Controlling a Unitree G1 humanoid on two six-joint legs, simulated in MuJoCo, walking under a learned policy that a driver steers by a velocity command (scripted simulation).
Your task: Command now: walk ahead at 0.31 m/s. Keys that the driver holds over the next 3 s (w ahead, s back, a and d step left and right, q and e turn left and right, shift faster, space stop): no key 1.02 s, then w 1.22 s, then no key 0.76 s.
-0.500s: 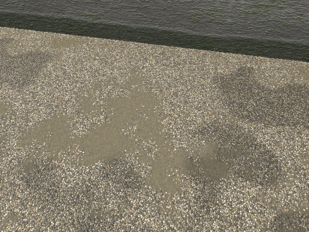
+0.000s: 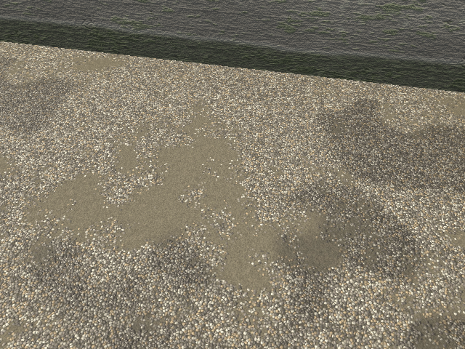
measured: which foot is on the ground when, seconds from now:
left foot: down 0.00-1.00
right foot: down 0.00-1.00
